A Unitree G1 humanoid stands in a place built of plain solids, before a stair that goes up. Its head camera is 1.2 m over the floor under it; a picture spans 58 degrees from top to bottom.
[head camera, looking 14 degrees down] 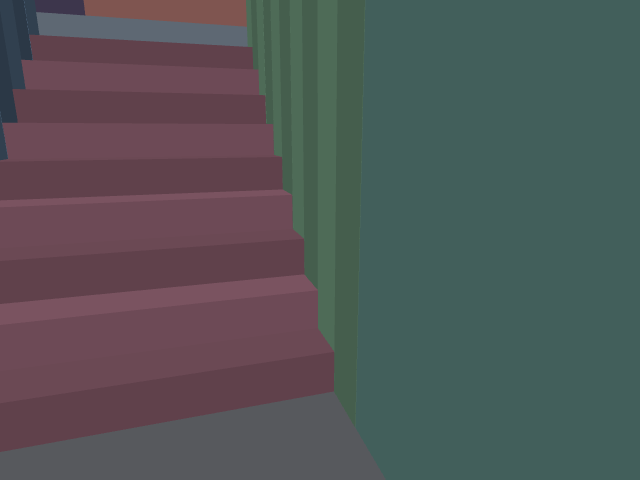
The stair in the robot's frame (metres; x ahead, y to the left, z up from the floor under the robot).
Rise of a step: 0.21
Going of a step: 0.26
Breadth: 1.60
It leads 17 degrees to the left of straight ahead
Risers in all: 10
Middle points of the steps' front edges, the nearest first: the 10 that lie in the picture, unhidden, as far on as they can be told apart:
1.59 0.70 0.21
1.84 0.78 0.42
2.09 0.85 0.63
2.35 0.93 0.84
2.60 1.01 1.05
2.85 1.09 1.25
3.10 1.17 1.46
3.36 1.24 1.67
3.61 1.32 1.88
3.86 1.40 2.09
